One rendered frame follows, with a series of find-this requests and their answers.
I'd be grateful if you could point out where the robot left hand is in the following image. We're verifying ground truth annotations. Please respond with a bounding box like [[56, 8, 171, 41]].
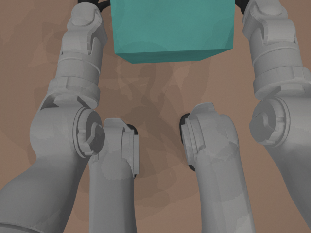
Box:
[[78, 0, 111, 12]]

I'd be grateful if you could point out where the carton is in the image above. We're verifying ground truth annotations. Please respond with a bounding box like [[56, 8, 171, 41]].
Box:
[[110, 0, 235, 64]]

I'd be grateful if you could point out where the right robot foot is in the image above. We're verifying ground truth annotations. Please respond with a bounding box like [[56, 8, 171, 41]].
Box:
[[179, 113, 195, 171]]

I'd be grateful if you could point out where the right robot forearm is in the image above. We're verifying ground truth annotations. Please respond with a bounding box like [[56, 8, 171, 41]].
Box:
[[242, 0, 311, 100]]

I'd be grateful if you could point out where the robot left thigh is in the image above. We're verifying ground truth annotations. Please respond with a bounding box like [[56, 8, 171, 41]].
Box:
[[89, 127, 139, 233]]

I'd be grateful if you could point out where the robot right hand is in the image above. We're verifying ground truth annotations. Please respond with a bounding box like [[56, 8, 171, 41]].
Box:
[[235, 0, 250, 14]]

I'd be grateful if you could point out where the left robot forearm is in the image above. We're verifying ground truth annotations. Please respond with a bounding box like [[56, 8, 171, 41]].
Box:
[[30, 2, 108, 142]]

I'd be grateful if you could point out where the robot left upper arm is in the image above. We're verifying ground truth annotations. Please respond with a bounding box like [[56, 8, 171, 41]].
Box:
[[0, 106, 105, 233]]

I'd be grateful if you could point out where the robot right upper arm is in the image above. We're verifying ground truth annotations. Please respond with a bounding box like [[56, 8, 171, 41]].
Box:
[[249, 96, 311, 230]]

